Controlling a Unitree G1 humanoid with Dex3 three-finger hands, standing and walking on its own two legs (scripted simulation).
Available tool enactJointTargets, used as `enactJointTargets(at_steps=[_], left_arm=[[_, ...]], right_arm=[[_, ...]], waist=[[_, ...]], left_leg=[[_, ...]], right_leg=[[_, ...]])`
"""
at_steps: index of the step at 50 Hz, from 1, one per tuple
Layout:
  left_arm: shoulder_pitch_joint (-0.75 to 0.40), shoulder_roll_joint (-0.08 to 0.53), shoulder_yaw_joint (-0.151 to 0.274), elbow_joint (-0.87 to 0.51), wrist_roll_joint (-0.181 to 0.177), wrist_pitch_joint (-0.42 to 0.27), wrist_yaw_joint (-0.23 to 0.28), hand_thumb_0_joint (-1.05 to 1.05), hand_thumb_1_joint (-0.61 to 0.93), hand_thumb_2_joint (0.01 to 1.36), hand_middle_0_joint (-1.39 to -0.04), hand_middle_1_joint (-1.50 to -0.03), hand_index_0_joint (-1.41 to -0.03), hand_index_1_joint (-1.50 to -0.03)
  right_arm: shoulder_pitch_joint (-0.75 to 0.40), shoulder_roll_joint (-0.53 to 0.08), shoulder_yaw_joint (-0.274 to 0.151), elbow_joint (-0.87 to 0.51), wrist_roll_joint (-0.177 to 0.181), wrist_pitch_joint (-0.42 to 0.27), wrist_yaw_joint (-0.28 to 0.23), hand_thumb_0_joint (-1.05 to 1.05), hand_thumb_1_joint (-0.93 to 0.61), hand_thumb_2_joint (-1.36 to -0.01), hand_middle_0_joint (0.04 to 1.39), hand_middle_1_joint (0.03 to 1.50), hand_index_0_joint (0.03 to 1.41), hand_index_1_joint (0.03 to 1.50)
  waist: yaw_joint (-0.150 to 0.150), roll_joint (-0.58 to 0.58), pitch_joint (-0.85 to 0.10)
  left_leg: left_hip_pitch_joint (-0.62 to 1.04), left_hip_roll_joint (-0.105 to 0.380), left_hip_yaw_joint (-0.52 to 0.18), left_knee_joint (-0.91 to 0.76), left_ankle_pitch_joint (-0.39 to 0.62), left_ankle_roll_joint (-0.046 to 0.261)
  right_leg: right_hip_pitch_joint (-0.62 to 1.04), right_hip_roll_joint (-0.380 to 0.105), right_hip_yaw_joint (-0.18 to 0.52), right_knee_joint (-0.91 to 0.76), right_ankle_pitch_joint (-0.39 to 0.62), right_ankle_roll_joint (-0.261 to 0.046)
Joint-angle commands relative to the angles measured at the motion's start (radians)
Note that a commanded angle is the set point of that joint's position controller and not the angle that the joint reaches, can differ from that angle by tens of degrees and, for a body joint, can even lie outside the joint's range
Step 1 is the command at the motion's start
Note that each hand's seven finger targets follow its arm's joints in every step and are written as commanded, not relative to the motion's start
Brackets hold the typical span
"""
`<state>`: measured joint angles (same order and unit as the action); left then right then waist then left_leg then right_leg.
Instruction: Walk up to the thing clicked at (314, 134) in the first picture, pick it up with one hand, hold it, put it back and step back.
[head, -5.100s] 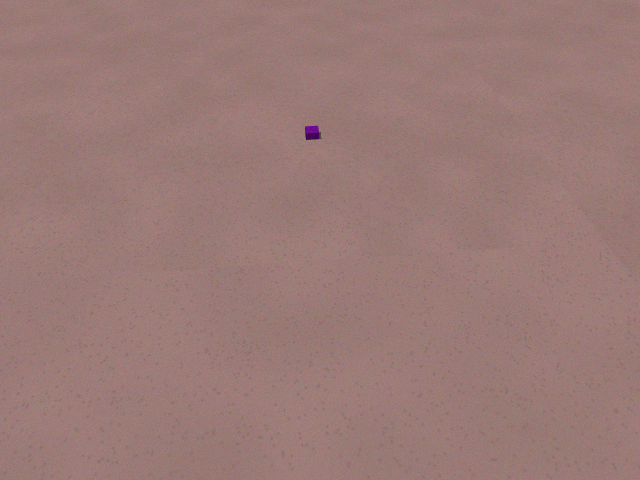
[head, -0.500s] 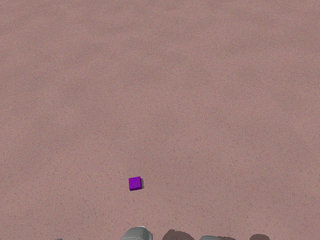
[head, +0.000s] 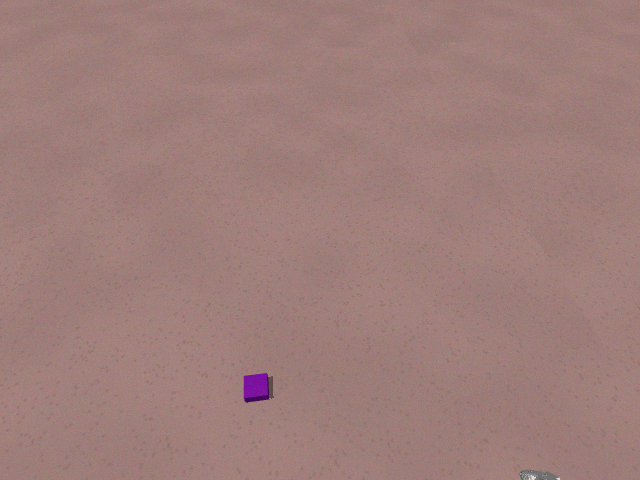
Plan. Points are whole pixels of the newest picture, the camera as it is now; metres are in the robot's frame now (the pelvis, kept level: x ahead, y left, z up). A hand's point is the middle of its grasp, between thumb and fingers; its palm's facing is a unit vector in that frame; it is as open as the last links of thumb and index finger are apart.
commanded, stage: walk up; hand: left
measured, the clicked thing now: (256, 387) +0.49 +0.22 -0.75
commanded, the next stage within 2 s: stand in 0.82 s
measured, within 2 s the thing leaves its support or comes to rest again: neither
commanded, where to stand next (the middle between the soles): +0.10 +0.00 m, yaw -2 degrees
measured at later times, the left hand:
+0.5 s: hand out of the picture +0.09 +0.25 -0.15, palm faces -0.02 -0.94 -0.35, open 7.4 cm
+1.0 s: hand out of the picture +0.10 +0.25 -0.15, palm faces -0.03 -0.94 -0.34, open 7.4 cm
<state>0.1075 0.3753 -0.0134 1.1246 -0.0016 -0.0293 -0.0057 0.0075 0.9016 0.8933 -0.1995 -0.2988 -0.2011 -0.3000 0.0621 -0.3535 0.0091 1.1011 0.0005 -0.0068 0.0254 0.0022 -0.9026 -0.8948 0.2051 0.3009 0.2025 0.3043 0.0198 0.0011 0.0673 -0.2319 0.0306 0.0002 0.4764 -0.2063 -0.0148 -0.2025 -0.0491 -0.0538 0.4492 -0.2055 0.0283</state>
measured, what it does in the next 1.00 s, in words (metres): stands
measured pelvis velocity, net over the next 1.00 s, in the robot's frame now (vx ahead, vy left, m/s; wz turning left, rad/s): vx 0.02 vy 0.00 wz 0.00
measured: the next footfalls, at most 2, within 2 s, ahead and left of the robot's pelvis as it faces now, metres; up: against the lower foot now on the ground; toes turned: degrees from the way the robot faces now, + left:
none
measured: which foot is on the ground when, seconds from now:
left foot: down 0.00-1.00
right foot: down 0.00-1.00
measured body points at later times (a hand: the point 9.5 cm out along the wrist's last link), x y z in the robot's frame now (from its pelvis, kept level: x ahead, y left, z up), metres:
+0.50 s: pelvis +0.01 +0.00 +0.01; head +0.02 -0.01 +0.46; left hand +0.09 +0.30 -0.12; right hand +0.08 -0.30 -0.13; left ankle +0.03 +0.13 -0.74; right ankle +0.02 -0.14 -0.74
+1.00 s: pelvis +0.02 +0.00 +0.01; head +0.03 -0.01 +0.46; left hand +0.11 +0.30 -0.12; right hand +0.10 -0.30 -0.12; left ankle +0.03 +0.13 -0.74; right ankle +0.02 -0.14 -0.74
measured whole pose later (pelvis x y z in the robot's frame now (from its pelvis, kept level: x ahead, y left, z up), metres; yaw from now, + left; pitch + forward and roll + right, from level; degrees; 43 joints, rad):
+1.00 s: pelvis +0.02 +0.00 +0.01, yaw +0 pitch -2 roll +0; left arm 0.08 0.35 0.01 1.15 0.01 -0.02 -0.01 0.01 0.90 0.89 -0.20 -0.30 -0.20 -0.30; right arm 0.08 -0.34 0.00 1.15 -0.01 -0.01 0.01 0.00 -0.90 -0.89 0.20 0.30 0.20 0.30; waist -0.01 0.00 0.04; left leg -0.13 0.03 0.01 0.32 -0.15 -0.02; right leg -0.12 -0.05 -0.05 0.32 -0.17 0.03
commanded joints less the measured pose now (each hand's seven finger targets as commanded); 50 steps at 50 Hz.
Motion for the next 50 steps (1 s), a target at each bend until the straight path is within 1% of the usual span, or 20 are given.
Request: enactJointTargets(at_steps=[1, 8, 12, 14, 17, 19, 21, 23, 26, 29, 30, 34, 37, 39, 40, 41, 43, 46, 47, 50], left_arm=[[-0.064, 0.207, 0.045, -0.036, 0.000, -0.020, 0.010, 0.000, 0.900, 0.900, -0.200, -0.300, -0.200, -0.300], [-0.082, 0.203, 0.049, -0.012, 0.005, -0.019, 0.010, 0.000, 0.900, 0.900, -0.200, -0.300, -0.200, -0.300], [-0.080, 0.200, 0.051, -0.004, 0.008, -0.015, 0.011, 0.000, 0.900, 0.900, -0.200, -0.300, -0.200, -0.300], [-0.082, 0.200, 0.055, -0.005, 0.009, -0.016, 0.011, 0.000, 0.900, 0.900, -0.200, -0.300, -0.200, -0.300], [-0.091, 0.201, 0.057, -0.011, 0.013, -0.014, 0.011, 0.000, 0.900, 0.900, -0.200, -0.300, -0.200, -0.300], [-0.087, 0.200, 0.059, -0.011, 0.012, -0.011, 0.011, 0.000, 0.900, 0.900, -0.200, -0.300, -0.200, -0.300], [-0.087, 0.193, 0.060, -0.014, 0.011, -0.010, 0.009, 0.000, 0.900, 0.900, -0.200, -0.300, -0.200, -0.300], [-0.075, 0.189, 0.061, -0.011, 0.010, -0.010, 0.009, 0.000, 0.900, 0.900, -0.200, -0.300, -0.200, -0.300], [-0.081, 0.192, 0.063, -0.016, 0.011, -0.009, 0.010, 0.000, 0.900, 0.900, -0.200, -0.300, -0.200, -0.300], [-0.083, 0.188, 0.063, -0.018, 0.010, -0.008, 0.010, 0.000, 0.900, 0.900, -0.200, -0.300, -0.200, -0.300], [-0.076, 0.187, 0.063, -0.020, 0.009, -0.009, 0.011, 0.000, 0.900, 0.900, -0.200, -0.300, -0.200, -0.300], [-0.092, 0.187, 0.064, -0.024, 0.012, -0.010, 0.013, 0.000, 0.900, 0.900, -0.200, -0.300, -0.200, -0.300], [-0.082, 0.186, 0.066, -0.025, 0.012, -0.009, 0.013, 0.000, 0.900, 0.900, -0.200, -0.300, -0.200, -0.300], [-0.084, 0.184, 0.065, -0.024, 0.012, -0.008, 0.014, 0.000, 0.900, 0.900, -0.200, -0.300, -0.200, -0.300], [-0.094, 0.184, 0.066, -0.028, 0.014, -0.007, 0.013, 0.000, 0.900, 0.900, -0.200, -0.300, -0.200, -0.300], [-0.084, 0.190, 0.064, -0.027, 0.010, -0.003, 0.014, 0.000, 0.900, 0.900, -0.200, -0.300, -0.200, -0.300], [-0.069, 0.180, 0.060, -0.027, 0.009, -0.002, 0.012, 0.000, 0.900, 0.900, -0.200, -0.300, -0.200, -0.300], [-0.074, 0.180, 0.061, -0.031, 0.010, -0.003, 0.011, 0.000, 0.900, 0.900, -0.200, -0.300, -0.200, -0.300], [-0.068, 0.185, 0.060, -0.033, 0.010, -0.004, 0.011, 0.000, 0.900, 0.900, -0.200, -0.300, -0.200, -0.300], [-0.077, 0.192, 0.063, -0.033, 0.011, -0.002, 0.011, 0.000, 0.900, 0.900, -0.200, -0.300, -0.200, -0.300]], right_arm=[[-0.061, -0.227, -0.052, -0.035, 0.006, -0.016, -0.019, 0.000, -0.900, -0.900, 0.200, 0.300, 0.200, 0.300], [-0.064, -0.217, -0.052, -0.006, 0.003, -0.012, -0.017, 0.000, -0.900, -0.900, 0.200, 0.300, 0.200, 0.300], [-0.076, -0.214, -0.052, 0.000, 0.000, -0.008, -0.015, 0.000, -0.900, -0.900, 0.200, 0.300, 0.200, 0.300], [-0.066, -0.213, -0.052, 0.006, 0.001, -0.009, -0.015, 0.000, -0.900, -0.900, 0.200, 0.300, 0.200, 0.300], [-0.063, -0.213, -0.052, 0.006, -0.003, -0.009, -0.016, 0.000, -0.900, -0.900, 0.200, 0.300, 0.200, 0.300], [-0.064, -0.216, -0.054, 0.009, -0.004, -0.010, -0.016, 0.000, -0.900, -0.900, 0.200, 0.300, 0.200, 0.300], [-0.049, -0.213, -0.051, 0.011, -0.005, -0.012, -0.017, 0.000, -0.900, -0.900, 0.200, 0.300, 0.200, 0.300], [-0.051, -0.209, -0.050, 0.009, -0.004, -0.014, -0.018, 0.000, -0.900, -0.900, 0.200, 0.300, 0.200, 0.300], [-0.041, -0.207, -0.051, 0.010, -0.004, -0.015, -0.020, 0.000, -0.900, -0.900, 0.200, 0.300, 0.200, 0.300], [-0.036, -0.208, -0.052, 0.007, -0.005, -0.013, -0.021, 0.000, -0.900, -0.900, 0.200, 0.300, 0.200, 0.300], [-0.031, -0.204, -0.053, 0.005, -0.005, -0.013, -0.020, 0.000, -0.900, -0.900, 0.200, 0.300, 0.200, 0.300], [-0.018, -0.206, -0.056, 0.007, -0.006, -0.009, -0.020, 0.000, -0.900, -0.900, 0.200, 0.300, 0.200, 0.300], [-0.022, -0.204, -0.056, 0.003, -0.005, -0.008, -0.021, 0.000, -0.900, -0.900, 0.200, 0.300, 0.200, 0.300], [-0.021, -0.204, -0.056, 0.003, -0.005, -0.008, -0.021, 0.000, -0.900, -0.900, 0.200, 0.300, 0.200, 0.300], [-0.016, -0.205, -0.057, 0.003, -0.006, -0.008, -0.022, 0.000, -0.900, -0.900, 0.200, 0.300, 0.200, 0.300], [-0.015, -0.202, -0.054, -0.007, -0.013, -0.013, -0.025, 0.000, -0.900, -0.900, 0.200, 0.300, 0.200, 0.300], [-0.033, -0.214, -0.055, -0.008, -0.013, -0.017, -0.027, 0.000, -0.900, -0.900, 0.200, 0.300, 0.200, 0.300], [-0.024, -0.212, -0.055, -0.008, -0.011, -0.021, -0.028, 0.000, -0.900, -0.900, 0.200, 0.300, 0.200, 0.300], [-0.031, -0.206, -0.053, -0.010, -0.010, -0.021, -0.028, 0.000, -0.900, -0.900, 0.200, 0.300, 0.200, 0.300], [-0.025, -0.202, -0.052, -0.012, -0.011, -0.021, -0.029, 0.000, -0.900, -0.900, 0.200, 0.300, 0.200, 0.300]], waist=[[-0.016, 0.014, -0.118], [-0.016, -0.015, -0.122], [-0.014, -0.008, -0.086], [-0.016, -0.012, -0.103], [-0.019, -0.006, -0.098], [-0.017, 0.009, -0.086], [-0.016, 0.012, -0.096], [-0.010, 0.015, -0.103], [-0.014, 0.008, -0.112], [-0.017, 0.009, -0.097], [-0.016, 0.008, -0.101], [-0.025, -0.003, -0.113], [-0.020, 0.002, -0.100], [-0.023, 0.006, -0.102], [-0.028, -0.003, -0.100], [-0.030, -0.015, -0.110], [-0.021, 0.006, -0.096], [-0.027, 0.015, -0.119], [-0.023, 0.015, -0.119], [-0.030, -0.001, -0.109]], left_leg=[[0.068, 0.095, -0.093, -0.132, 0.101, 0.048], [0.116, 0.093, -0.080, -0.158, 0.125, 0.039], [0.096, 0.090, -0.086, -0.184, 0.074, 0.035], [0.105, 0.095, -0.085, -0.182, 0.096, 0.035], [0.090, 0.086, -0.079, -0.188, 0.065, 0.032], [0.083, 0.092, -0.086, -0.205, 0.044, 0.030], [0.066, 0.095, -0.093, -0.215, 0.040, 0.030], [0.067, 0.097, -0.094, -0.211, 0.079, 0.031], [0.078, 0.094, -0.086, -0.201, 0.112, 0.028], [0.077, 0.089, -0.085, -0.201, 0.108, 0.028], [0.089, 0.092, -0.083, -0.194, 0.127, 0.029], [0.093, 0.091, -0.081, -0.191, 0.124, 0.030], [0.093, 0.090, -0.077, -0.184, 0.125, 0.030], [0.097, 0.092, -0.079, -0.184, 0.135, 0.029], [0.084, 0.090, -0.079, -0.188, 0.115, 0.030], [0.091, 0.111, -0.086, -0.205, 0.120, 0.027], [0.099, 0.110, -0.088, -0.208, 0.148, 0.023], [0.115, 0.111, -0.079, -0.200, 0.191, 0.021], [0.123, 0.113, -0.081, -0.200, 0.199, 0.022], [0.112, 0.110, -0.076, -0.208, 0.167, 0.021]], right_leg=[[0.055, -0.090, 0.097, -0.127, 0.097, -0.043], [0.061, -0.100, 0.097, -0.169, 0.093, -0.036], [0.045, -0.095, 0.095, -0.191, 0.035, -0.032], [0.063, -0.096, 0.094, -0.194, 0.042, -0.036], [0.066, -0.098, 0.097, -0.199, 0.046, -0.034], [0.059, -0.094, 0.093, -0.193, 0.023, -0.036], [0.089, -0.090, 0.089, -0.186, 0.034, -0.035], [0.100, -0.086, 0.085, -0.185, 0.048, -0.032], [0.108, -0.092, 0.087, -0.182, 0.079, -0.034], [0.099, -0.091, 0.086, -0.185, 0.081, -0.031], [0.098, -0.092, 0.085, -0.186, 0.084, -0.031], [0.105, -0.093, 0.087, -0.189, 0.090, -0.032], [0.091, -0.092, 0.090, -0.193, 0.079, -0.033], [0.091, -0.089, 0.087, -0.190, 0.087, -0.034], [0.098, -0.089, 0.087, -0.192, 0.083, -0.034], [0.099, -0.096, 0.088, -0.178, 0.071, -0.034], [0.092, -0.093, 0.087, -0.181, 0.081, -0.033], [0.109, -0.100, 0.092, -0.176, 0.129, -0.033], [0.107, -0.098, 0.088, -0.174, 0.136, -0.033], [0.106, -0.096, 0.088, -0.179, 0.106, -0.034]])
